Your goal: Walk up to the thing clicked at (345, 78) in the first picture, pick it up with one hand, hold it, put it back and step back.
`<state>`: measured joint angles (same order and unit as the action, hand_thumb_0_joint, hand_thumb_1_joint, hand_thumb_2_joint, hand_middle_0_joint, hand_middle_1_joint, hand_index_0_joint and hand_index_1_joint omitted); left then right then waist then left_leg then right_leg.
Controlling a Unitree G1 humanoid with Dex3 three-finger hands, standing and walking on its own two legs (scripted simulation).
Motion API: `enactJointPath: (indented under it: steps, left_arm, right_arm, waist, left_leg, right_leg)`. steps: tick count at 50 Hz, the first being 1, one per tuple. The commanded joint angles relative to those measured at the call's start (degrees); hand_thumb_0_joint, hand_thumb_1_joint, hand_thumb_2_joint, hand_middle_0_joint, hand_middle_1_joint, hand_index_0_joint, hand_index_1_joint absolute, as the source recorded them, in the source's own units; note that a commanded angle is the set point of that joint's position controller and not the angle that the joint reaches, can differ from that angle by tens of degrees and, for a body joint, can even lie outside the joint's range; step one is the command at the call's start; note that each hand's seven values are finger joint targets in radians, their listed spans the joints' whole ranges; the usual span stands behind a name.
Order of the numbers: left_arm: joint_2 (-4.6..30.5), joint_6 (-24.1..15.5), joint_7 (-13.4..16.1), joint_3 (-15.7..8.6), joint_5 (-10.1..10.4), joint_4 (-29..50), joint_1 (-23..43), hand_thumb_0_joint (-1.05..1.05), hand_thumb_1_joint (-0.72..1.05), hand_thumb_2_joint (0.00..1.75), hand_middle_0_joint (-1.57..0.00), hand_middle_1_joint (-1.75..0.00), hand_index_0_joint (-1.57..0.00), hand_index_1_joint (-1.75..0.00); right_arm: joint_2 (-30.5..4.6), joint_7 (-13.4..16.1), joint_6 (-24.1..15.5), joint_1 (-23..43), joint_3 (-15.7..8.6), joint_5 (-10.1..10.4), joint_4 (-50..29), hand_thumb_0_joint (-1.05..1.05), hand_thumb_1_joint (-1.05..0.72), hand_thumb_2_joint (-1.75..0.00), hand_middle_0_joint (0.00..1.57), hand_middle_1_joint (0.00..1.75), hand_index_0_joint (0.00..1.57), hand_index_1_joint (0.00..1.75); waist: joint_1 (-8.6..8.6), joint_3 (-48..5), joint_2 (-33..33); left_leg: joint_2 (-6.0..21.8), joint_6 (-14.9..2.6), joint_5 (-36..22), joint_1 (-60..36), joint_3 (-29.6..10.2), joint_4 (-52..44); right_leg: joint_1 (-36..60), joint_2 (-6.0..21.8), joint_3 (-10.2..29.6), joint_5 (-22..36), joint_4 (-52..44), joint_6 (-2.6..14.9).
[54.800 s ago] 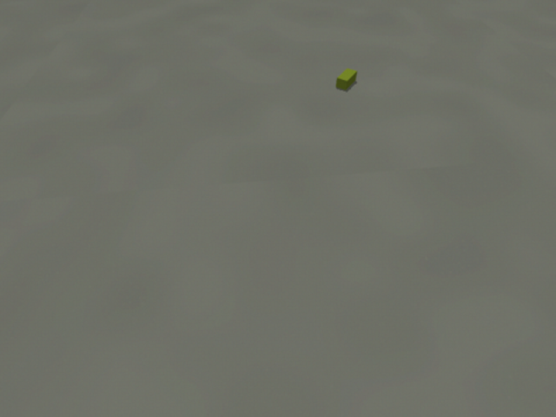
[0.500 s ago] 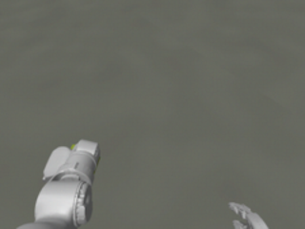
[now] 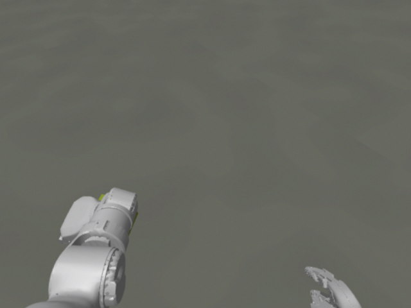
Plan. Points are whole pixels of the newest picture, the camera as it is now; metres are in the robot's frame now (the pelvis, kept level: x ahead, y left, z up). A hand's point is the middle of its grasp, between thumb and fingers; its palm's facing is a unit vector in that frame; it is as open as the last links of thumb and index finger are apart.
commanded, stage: hold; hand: left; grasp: from above
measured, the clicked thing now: (105, 235) +0.32 +0.24 -0.06
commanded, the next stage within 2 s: crouch in 0.62 s
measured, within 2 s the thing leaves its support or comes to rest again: neither
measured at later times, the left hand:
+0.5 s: hand (102, 227) +0.32 +0.22 -0.02, palm faces -0.01 -0.46 -0.89, open 10.4 cm
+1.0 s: hand (112, 242) +0.31 +0.22 -0.07, palm faces -0.12 -0.49 -0.87, open 10.4 cm
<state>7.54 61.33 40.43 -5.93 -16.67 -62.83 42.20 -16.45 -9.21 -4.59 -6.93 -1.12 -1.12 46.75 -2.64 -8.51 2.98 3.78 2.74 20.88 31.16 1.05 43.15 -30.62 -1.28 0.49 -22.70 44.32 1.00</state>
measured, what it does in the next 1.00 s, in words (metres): stands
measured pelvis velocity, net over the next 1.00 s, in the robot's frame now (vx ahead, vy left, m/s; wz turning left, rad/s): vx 0.01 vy -0.01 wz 0.01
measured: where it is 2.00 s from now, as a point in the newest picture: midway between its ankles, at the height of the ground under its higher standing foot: outside the picture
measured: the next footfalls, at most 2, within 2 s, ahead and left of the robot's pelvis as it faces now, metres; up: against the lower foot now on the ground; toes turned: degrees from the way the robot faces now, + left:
none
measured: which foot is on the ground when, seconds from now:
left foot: down 0.00-1.00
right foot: down 0.00-1.00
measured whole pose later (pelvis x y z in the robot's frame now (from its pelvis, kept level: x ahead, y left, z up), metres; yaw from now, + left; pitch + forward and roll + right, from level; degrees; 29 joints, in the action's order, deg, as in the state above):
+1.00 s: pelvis +0.01 -0.01 +0.00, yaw +1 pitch +12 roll +1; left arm 6.2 54.9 37.2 -5.9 -21.1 -64.6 39.7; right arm -15.6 -8.3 -2.8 -5.5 -2.4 -0.4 49.1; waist -2.1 -7.1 0.5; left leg 3.6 3.2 20.3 34.0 0.3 42.2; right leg -33.4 -1.2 -0.3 -22.7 43.9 1.5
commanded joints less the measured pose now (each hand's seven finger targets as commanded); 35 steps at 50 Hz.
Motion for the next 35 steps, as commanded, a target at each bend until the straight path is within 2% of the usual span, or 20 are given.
enactJointPath:
  steps: [1, 2, 3, 6, 8, 9, 11, 13, 15, 17, 18, 23, 24, 25, 27, 28, 30, 32, 34, 35]
  left_arm:
    - [9.00, -0.32, 2.33, 1.14, -3.46, 6.88, 24.32, 0.00, 0.65, 0.85, -1.04, -0.63, -0.98, -0.70]
    - [8.99, -0.39, 2.48, 1.13, -3.47, 6.98, 24.31, 0.00, 0.67, 0.84, -1.05, -0.62, -0.99, -0.69]
    - [8.32, -0.81, 2.49, 1.41, -3.48, 7.77, 25.02, 0.00, 0.70, 0.82, -1.08, -0.61, -1.02, -0.68]
    - [9.30, -1.55, 2.68, 1.38, -4.38, 10.25, 24.67, 0.00, 0.72, 0.84, -1.08, -0.63, -1.02, -0.69]
    - [10.87, -2.11, 2.82, 1.09, -4.94, 13.13, 24.74, 0.00, 0.74, 0.77, -1.10, -0.56, -1.04, -0.63]
    - [9.92, -2.31, 2.82, 2.00, -4.75, 15.35, 25.67, 0.00, 0.73, 0.75, -1.09, -0.55, -1.04, -0.62]
    - [10.50, -2.62, 2.81, 2.36, -5.21, 19.04, 26.97, 0.00, 0.76, 0.77, -1.10, -0.58, -1.05, -0.64]
    - [11.44, -2.59, 2.34, 2.51, -5.50, 20.87, 26.32, 0.00, 0.78, 0.78, -1.12, -0.56, -1.06, -0.63]
    - [10.25, -2.44, 1.62, 3.42, -5.64, 22.38, 24.85, 0.00, 0.74, 0.76, -1.09, -0.56, -1.04, -0.62]
    - [11.41, -2.08, 1.04, 2.81, -5.85, 23.27, 25.06, 0.00, 0.77, 0.75, -1.11, -0.55, -1.06, -0.61]
    - [9.83, -1.73, 0.55, 3.97, -5.90, 23.28, 24.24, 0.00, 0.76, 0.74, -1.10, -0.57, -1.05, -0.62]
    - [9.35, 0.49, -0.84, 3.83, -6.09, 16.52, 24.37, 0.00, 0.77, 0.76, -1.11, -0.58, -1.06, -0.64]
    - [8.87, 0.68, -1.10, 3.72, -5.98, 15.00, 24.27, 0.00, 0.77, 0.76, -1.10, -0.60, -1.06, -0.66]
    - [8.57, 1.15, -1.12, 3.72, -5.83, 12.59, 23.83, 0.00, 0.75, 0.78, -1.09, -0.60, -1.04, -0.66]
    - [9.52, 1.19, -0.92, 2.36, -5.03, 11.45, 25.13, 0.00, 0.78, 0.81, -1.13, -0.61, -1.07, -0.67]
    - [8.47, 1.71, -0.94, 2.61, -5.08, 6.36, 22.77, 0.00, 0.76, 0.81, -1.11, -0.61, -1.06, -0.67]
    - [7.83, 1.36, -0.80, 2.44, -4.85, 6.34, 23.95, 0.00, 0.80, 0.84, -1.16, -0.59, -1.10, -0.66]
    - [7.20, 0.84, -0.73, 2.37, -5.08, 5.60, 23.36, 0.00, 0.80, 0.85, -1.17, -0.58, -1.10, -0.65]
    - [8.12, 0.01, -0.41, 1.87, -4.98, 6.27, 23.81, 0.00, 0.83, 0.82, -1.19, -0.55, -1.12, -0.63]
    - [7.07, -0.65, -0.43, 2.17, -4.85, 7.36, 23.56, 0.00, 0.83, 0.78, -1.19, -0.53, -1.13, -0.60]
  right_arm:
    - [-8.01, -0.35, -2.71, 5.32, -2.85, 0.41, -7.29, 0.00, -0.90, -0.90, 0.20, 0.30, 0.20, 0.30]
    - [-8.05, -0.50, -2.59, 5.40, -2.97, 0.42, -7.04, 0.00, -0.90, -0.90, 0.20, 0.30, 0.20, 0.30]
    - [-8.06, -0.53, -2.51, 5.50, -2.96, 0.29, -6.82, 0.00, -0.90, -0.90, 0.20, 0.30, 0.20, 0.30]
    - [-7.85, -0.78, -2.14, 5.20, -2.99, 0.18, -7.28, 0.00, -0.89, -0.90, 0.20, 0.30, 0.20, 0.30]
    - [-8.06, -0.55, -1.81, 6.01, -3.05, -0.06, -7.33, 0.00, -0.89, -0.90, 0.20, 0.30, 0.20, 0.30]
    - [-7.80, -0.52, -1.77, 6.00, -2.90, 0.12, -7.25, 0.00, -0.89, -0.90, 0.20, 0.30, 0.20, 0.30]
    - [-8.01, -0.38, -1.63, 6.97, -2.82, 0.18, -8.03, 0.00, -0.89, -0.90, 0.20, 0.30, 0.20, 0.30]
    - [-8.09, 0.04, -1.24, 8.00, -2.84, 0.33, -7.86, 0.00, -0.89, -0.90, 0.20, 0.30, 0.20, 0.30]
    - [-8.12, 0.21, -0.95, 7.53, -2.72, 0.54, -8.57, 0.00, -0.89, -0.90, 0.20, 0.30, 0.20, 0.30]
    - [-8.08, 0.56, -0.91, 8.27, -2.82, 0.52, -8.22, 0.00, -0.89, -0.90, 0.20, 0.30, 0.20, 0.30]
    - [-7.73, 0.66, -0.74, 8.77, -2.49, 0.87, -8.59, 0.00, -0.89, -0.90, 0.20, 0.30, 0.20, 0.30]
    - [-7.80, 1.13, -1.35, 8.05, -2.19, 1.35, -7.66, 0.00, -0.89, -0.90, 0.20, 0.30, 0.20, 0.30]
    - [-7.74, 1.12, -1.50, 8.14, -2.19, 1.42, -8.21, 0.00, -0.89, -0.90, 0.20, 0.30, 0.20, 0.30]
    - [-7.41, 1.03, -1.70, 8.07, -2.09, 1.50, -7.99, 0.00, -0.89, -0.90, 0.20, 0.30, 0.20, 0.30]
    - [-6.93, 0.80, -2.13, 7.50, -2.13, 1.61, -7.56, 0.00, -0.89, -0.90, 0.20, 0.30, 0.20, 0.30]
    - [-6.97, 0.76, -2.19, 8.11, -2.19, 1.79, -7.75, 0.00, -0.89, -0.90, 0.20, 0.30, 0.20, 0.30]
    - [-6.71, 0.46, -2.45, 7.51, -2.33, 1.84, -8.22, 0.00, -0.89, -0.90, 0.20, 0.30, 0.20, 0.30]
    - [-6.71, 0.21, -2.30, 6.84, -2.63, 1.71, -7.68, 0.00, -0.89, -0.90, 0.20, 0.30, 0.20, 0.30]
    - [-6.63, -0.03, -2.19, 6.59, -2.80, 1.68, -7.47, 0.00, -0.89, -0.90, 0.20, 0.30, 0.20, 0.30]
    - [-6.86, 0.00, -1.96, 6.79, -2.95, 1.59, -6.88, 0.00, -0.89, -0.90, 0.20, 0.30, 0.20, 0.30]
  waist:
    - [0.14, -16.76, -5.26]
    - [0.29, -16.68, -4.59]
    - [-0.37, -17.70, -4.56]
    - [0.25, -19.57, -4.39]
    - [0.69, -21.16, -2.33]
    - [0.34, -20.13, -1.36]
    - [-0.02, -23.21, -1.60]
    - [0.27, -23.11, -0.46]
    - [0.23, -24.27, -1.38]
    - [1.18, -24.82, 0.21]
    - [0.71, -22.90, 0.34]
    - [1.19, -16.40, -0.99]
    - [0.65, -17.06, -3.37]
    - [1.30, -14.88, -3.66]
    - [1.55, -14.73, -5.31]
    - [1.72, -13.61, -5.89]
    - [1.37, -14.45, -6.52]
    - [1.47, -15.41, -6.26]
    - [1.65, -16.31, -5.99]
    - [1.14, -17.37, -5.92]
  left_leg:
    - [-3.51, -1.55, -15.24, -7.49, 2.35, -3.14]
    - [-3.63, -1.50, -15.69, -7.50, 2.53, -2.97]
    - [-3.52, -1.49, -16.19, -8.43, 2.37, -2.97]
    - [-3.70, -1.61, -16.50, -9.00, 2.26, -2.80]
    - [-3.55, -1.36, -16.99, -10.08, 2.34, -3.08]
    - [-3.68, -1.40, -16.49, -10.25, 2.27, -3.43]
    - [-3.79, -1.45, -16.78, -12.12, 2.05, -3.79]
    - [-3.83, -1.43, -17.09, -12.15, 2.23, -3.83]
    - [-4.04, -1.56, -18.25, -12.99, 2.06, -4.33]
    - [-3.74, -1.33, -19.08, -13.09, 1.90, -5.04]
    - [-3.78, -1.38, -18.87, -13.78, 1.87, -5.74]
    - [-3.58, -1.35, -16.26, -11.88, 1.46, -7.36]
    - [-3.56, -1.61, -16.52, -12.28, 1.41, -7.25]
    - [-3.82, -1.71, -16.22, -10.79, 1.72, -6.95]
    - [-3.75, -2.02, -14.85, -9.80, 1.94, -6.76]
    - [-3.78, -1.97, -14.71, -9.31, 2.14, -6.87]
    - [-3.78, -2.10, -14.78, -9.25, 1.99, -6.73]
    - [-3.94, -2.04, -16.81, -9.12, 2.21, -5.87]
    - [-3.90, -2.11, -16.70, -8.40, 2.14, -5.48]
    - [-3.97, -2.05, -18.02, -9.37, 2.25, -4.88]
  right_leg:
    - [7.02, -1.07, -0.54, 23.14, -6.40, -2.31]
    - [7.15, -1.02, -0.47, 24.00, -6.45, -2.32]
    - [7.55, -1.15, -0.47, 24.99, -6.17, -2.44]
    - [8.80, -1.03, -0.66, 25.70, -5.95, -2.50]
    - [9.27, -1.35, -0.99, 24.41, -5.52, -2.08]
    - [8.98, -1.38, -0.91, 23.65, -6.01, -1.94]
    - [10.77, -1.58, -0.89, 23.60, -6.23, -2.05]
    - [11.00, -1.63, -0.77, 23.56, -6.37, -2.05]
    - [12.48, -1.69, -1.10, 25.40, -6.42, -2.09]
    - [13.04, -1.84, -1.54, 24.78, -5.95, -1.75]
    - [12.63, -1.89, -1.72, 23.98, -6.69, -1.71]
    - [10.47, -1.63, -1.70, 19.14, -8.15, -1.66]
    - [10.81, -1.71, -1.77, 19.64, -8.35, -1.91]
    - [9.85, -1.36, -1.44, 19.91, -8.97, -1.99]
    - [9.35, -0.97, -1.15, 19.09, -9.40, -2.15]
    - [8.98, -0.93, -1.20, 18.91, -9.47, -2.04]
    - [8.96, -0.54, -0.97, 19.75, -9.39, -2.06]
    - [9.15, -0.27, -0.78, 24.10, -8.90, -2.26]
    - [9.42, -0.04, -0.70, 25.46, -8.16, -2.26]
    - [9.71, -0.05, -0.50, 28.21, -7.64, -2.52]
